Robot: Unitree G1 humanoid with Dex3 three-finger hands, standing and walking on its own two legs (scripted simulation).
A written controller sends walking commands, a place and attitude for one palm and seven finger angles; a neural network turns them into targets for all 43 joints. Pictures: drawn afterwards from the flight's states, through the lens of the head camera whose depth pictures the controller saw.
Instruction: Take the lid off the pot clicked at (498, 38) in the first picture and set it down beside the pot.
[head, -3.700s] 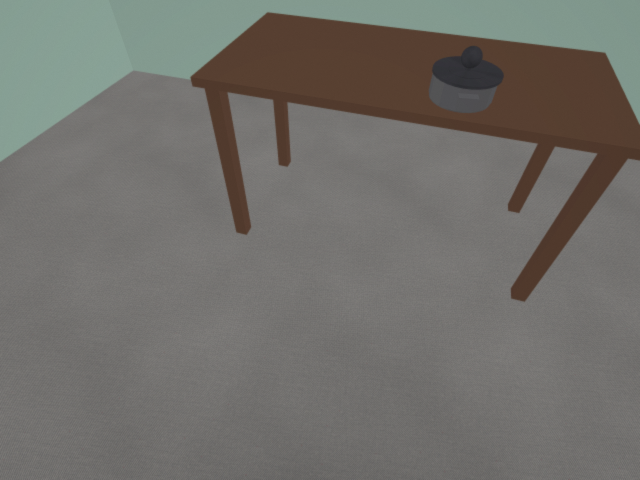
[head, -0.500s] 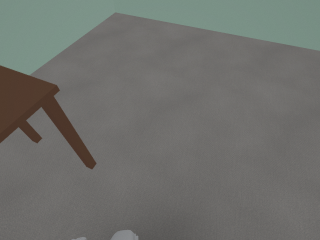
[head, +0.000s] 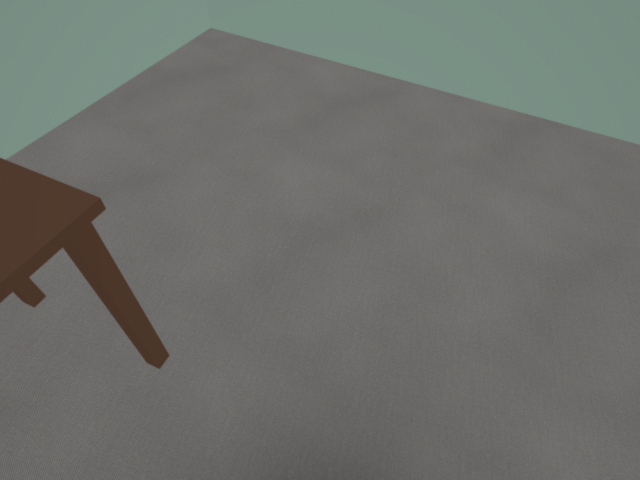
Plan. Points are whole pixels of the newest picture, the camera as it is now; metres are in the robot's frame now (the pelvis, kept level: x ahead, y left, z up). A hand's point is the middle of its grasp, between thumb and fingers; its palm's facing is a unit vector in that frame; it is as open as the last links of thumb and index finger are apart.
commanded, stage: turn to face it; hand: left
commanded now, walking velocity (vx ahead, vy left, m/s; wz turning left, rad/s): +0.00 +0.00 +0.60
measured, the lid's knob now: out of the picture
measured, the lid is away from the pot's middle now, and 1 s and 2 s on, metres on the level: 0.00 0.00 0.00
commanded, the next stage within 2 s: take the last steps up to it in 1.86 s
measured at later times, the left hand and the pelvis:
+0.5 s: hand out of the picture +0.02 +0.15 -0.15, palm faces +0.34 -0.90 -0.28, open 7.4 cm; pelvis +0.00 -0.07 +0.00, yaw +19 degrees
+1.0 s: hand out of the picture -0.11 +0.19 -0.17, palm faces +0.64 -0.72 -0.26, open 7.4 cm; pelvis -0.02 -0.02 -0.01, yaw +37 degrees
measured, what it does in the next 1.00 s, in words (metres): steps on the spot, turning left: right foot, then left foot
